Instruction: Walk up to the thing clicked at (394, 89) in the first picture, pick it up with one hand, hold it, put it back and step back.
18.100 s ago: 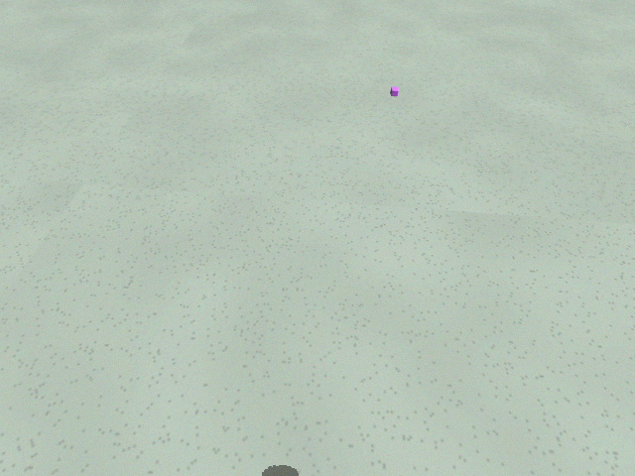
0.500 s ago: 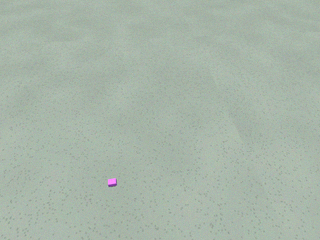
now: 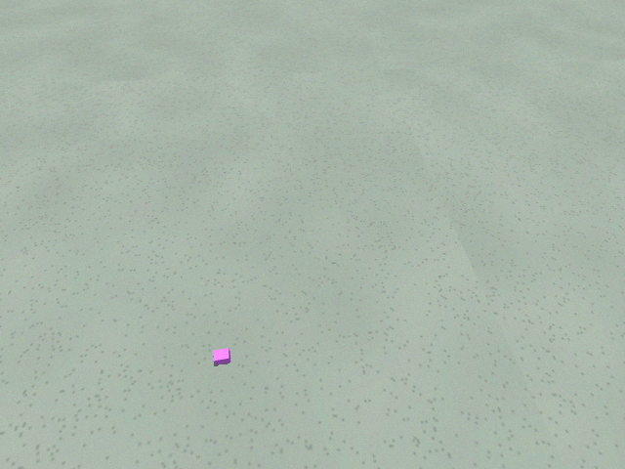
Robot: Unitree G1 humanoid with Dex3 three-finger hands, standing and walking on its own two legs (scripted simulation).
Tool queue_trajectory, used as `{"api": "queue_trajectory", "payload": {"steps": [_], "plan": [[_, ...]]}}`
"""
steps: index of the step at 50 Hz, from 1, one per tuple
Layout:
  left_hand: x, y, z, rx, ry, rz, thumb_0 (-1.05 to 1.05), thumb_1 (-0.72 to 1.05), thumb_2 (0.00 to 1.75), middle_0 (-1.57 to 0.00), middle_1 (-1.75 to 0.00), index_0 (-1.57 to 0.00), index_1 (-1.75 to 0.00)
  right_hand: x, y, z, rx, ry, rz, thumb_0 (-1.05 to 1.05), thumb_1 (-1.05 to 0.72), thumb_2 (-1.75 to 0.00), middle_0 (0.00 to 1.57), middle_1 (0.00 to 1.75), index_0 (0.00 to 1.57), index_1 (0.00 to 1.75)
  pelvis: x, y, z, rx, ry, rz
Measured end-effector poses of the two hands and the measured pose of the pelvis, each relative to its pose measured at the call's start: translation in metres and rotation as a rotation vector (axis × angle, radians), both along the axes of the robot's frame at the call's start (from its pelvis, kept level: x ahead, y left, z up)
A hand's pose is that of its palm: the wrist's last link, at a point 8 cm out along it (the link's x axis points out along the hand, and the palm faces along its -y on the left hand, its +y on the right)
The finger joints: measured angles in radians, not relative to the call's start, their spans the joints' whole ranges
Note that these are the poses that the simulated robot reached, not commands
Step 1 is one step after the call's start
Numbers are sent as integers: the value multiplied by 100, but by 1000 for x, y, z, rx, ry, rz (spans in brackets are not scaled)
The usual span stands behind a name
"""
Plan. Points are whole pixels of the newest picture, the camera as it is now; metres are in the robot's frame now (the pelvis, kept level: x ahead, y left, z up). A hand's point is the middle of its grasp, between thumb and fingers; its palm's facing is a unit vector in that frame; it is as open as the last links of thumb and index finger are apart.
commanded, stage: stand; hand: left
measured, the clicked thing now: (221, 356) +0.56 +0.30 -0.76
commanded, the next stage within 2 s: walk up in 0.52 s
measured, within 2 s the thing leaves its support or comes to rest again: neither
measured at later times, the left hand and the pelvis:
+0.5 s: hand out of the picture +0.06 +0.25 -0.16, palm faces -0.04 -0.94 -0.35, open 7.4 cm; pelvis +0.00 +0.00 +0.00, yaw +0 degrees
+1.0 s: hand out of the picture +0.12 +0.34 -0.17, palm faces +0.04 -0.93 -0.38, open 7.4 cm; pelvis +0.11 +0.06 -0.02, yaw +5 degrees
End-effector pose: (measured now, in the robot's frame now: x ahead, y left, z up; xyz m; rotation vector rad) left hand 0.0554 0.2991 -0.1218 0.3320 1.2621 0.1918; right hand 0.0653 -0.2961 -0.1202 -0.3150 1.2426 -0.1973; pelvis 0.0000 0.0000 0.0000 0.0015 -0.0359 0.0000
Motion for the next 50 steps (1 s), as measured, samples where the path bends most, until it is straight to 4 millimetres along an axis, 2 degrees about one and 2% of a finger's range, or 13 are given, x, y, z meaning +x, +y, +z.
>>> {"api": "queue_trajectory", "payload": {"steps": [10, 26, 31, 35, 38, 41, 45, 50], "plan": [[5, -3, 0, -5, -16, -4, 0, 91, 90, -21, -30, -20, -30, 5, -2, 2, -3, -19, 2, 0, -90, -90, 20, 30, 21, 30, 0, -1, 0, 0, -3, -1], [-4, -3, 0, 0, 18, 5, 0, 91, 90, -21, -30, -20, -30, -3, -5, -1, -1, 12, -5, 1, -90, -90, 20, 30, 21, 30, 1, -3, 0, 3, 2, 0], [-5, 5, 1, 10, -29, 32, 0, 91, 90, -21, -30, -20, -30, -1, -11, -6, 12, 21, 10, 1, -90, -90, 20, 30, 21, 30, 12, -4, -6, 1, 0, 22], [-14, 21, 4, 38, -37, 86, 0, 90, 90, -21, -30, -21, -30, 18, -12, -7, -8, 50, 44, 1, -90, -90, 20, 30, 21, 30, 31, 5, -10, -17, 0, 40], [-19, 39, 3, 55, 6, 109, 0, 90, 90, -21, -30, -20, -30, 45, -4, -3, -20, 32, 75, 1, -91, -90, 20, 30, 21, 30, 46, 16, -12, -18, -6, 51], [-15, 61, -6, 62, 46, 119, 0, 90, 90, -21, -30, -20, -30, 78, 9, -3, -33, -5, 110, 1, -91, -90, 20, 30, 21, 30, 62, 31, -21, -15, -19, 71], [9, 81, -18, 56, 67, 113, 0, 91, 90, -21, -30, -20, -30, 109, 29, -4, -45, -82, 109, 1, -91, -90, 20, 30, 21, 30, 80, 49, -29, 9, -42, 82], [57, 85, -5, 30, -8, 85, 0, 91, 90, -21, -30, -20, -30, 128, 47, 8, -19, -88, 99, 0, -90, -90, 20, 30, 21, 30, 109, 56, -16, 5, -40, 89]]}}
